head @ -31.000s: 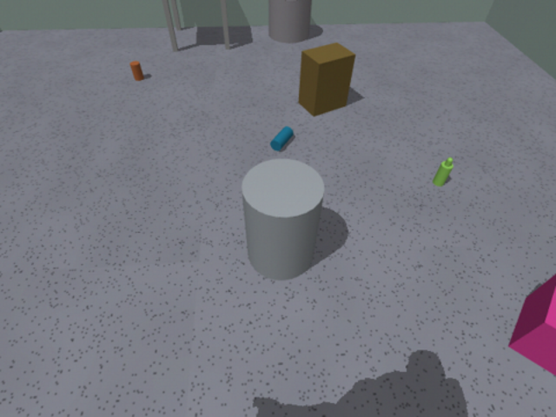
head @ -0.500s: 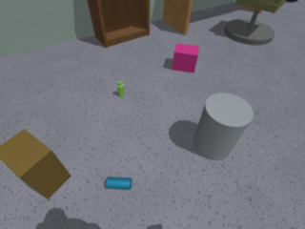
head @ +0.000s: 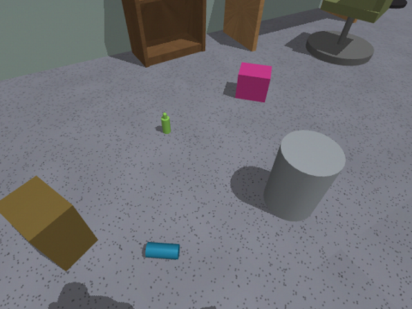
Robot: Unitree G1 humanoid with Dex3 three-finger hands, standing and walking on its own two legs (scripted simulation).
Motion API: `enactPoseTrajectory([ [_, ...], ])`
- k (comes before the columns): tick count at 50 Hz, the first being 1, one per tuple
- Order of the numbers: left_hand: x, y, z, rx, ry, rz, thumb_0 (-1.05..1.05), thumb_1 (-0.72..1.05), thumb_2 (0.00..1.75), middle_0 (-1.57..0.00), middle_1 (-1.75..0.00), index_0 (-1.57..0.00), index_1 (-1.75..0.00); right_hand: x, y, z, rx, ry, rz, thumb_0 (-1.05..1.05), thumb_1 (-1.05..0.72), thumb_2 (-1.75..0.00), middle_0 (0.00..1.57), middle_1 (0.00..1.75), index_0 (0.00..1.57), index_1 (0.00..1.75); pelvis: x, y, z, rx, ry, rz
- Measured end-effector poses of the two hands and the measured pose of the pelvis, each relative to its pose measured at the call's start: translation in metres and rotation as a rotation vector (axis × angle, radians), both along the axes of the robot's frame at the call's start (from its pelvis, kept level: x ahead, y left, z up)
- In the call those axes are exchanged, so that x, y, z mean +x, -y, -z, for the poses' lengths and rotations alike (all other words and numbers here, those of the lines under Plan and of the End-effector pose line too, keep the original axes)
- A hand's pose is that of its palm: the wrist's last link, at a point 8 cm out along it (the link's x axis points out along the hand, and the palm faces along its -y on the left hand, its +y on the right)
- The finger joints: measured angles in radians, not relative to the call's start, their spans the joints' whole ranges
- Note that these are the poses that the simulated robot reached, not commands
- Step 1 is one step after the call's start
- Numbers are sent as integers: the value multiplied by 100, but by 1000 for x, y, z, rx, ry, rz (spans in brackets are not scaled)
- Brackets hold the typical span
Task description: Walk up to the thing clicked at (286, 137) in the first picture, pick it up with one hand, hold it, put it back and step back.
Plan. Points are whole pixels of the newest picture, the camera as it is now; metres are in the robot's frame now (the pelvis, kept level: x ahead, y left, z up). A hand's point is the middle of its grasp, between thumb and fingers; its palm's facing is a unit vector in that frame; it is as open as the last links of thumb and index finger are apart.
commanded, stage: walk up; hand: left
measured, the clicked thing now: (162, 250) +0.52 +0.20 -0.75
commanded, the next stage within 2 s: stand in 0.18 s
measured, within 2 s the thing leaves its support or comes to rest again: neither
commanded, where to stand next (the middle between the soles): +0.09 -0.02 m, yaw +0 degrees
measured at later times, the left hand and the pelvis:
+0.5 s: hand out of the picture +0.09 +0.26 -0.16, palm faces -0.02 -0.94 -0.34, open 7.3 cm; pelvis +0.01 +0.00 +0.00, yaw +0 degrees
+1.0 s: hand out of the picture +0.08 +0.26 -0.16, palm faces -0.01 -0.94 -0.34, open 7.3 cm; pelvis +0.01 +0.00 +0.00, yaw +1 degrees
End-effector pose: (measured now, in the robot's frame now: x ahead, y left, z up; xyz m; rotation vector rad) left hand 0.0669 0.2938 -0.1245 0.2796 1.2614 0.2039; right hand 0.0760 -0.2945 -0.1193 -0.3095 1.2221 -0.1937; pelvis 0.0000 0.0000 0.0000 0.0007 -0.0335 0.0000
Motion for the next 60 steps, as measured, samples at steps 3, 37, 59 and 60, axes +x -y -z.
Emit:
enactPoseTrajectory([
  [3,2,-1,0,1,3,2,0,91,90,-21,-30,-21,-30,1,-1,0,1,2,1,0,-90,-90,20,30,20,30,1,-1,0,0,-1,0],
  [37,11,-8,-4,25,11,16,0,91,90,-21,-30,-21,-30,14,-3,0,3,-5,-15,0,-90,-90,20,30,20,30,12,-3,-1,0,-5,-12],
  [59,9,-7,-4,23,8,8,0,91,90,-21,-30,-21,-30,16,-2,-1,-3,-10,-22,0,-90,-90,20,30,20,30,15,-2,-1,-2,-6,-19],
  [60,8,-7,-4,23,7,8,0,91,90,-21,-30,-21,-30,16,-2,-1,-3,-11,-22,0,-90,-90,20,30,20,30,15,-3,-1,-2,-6,-19],
])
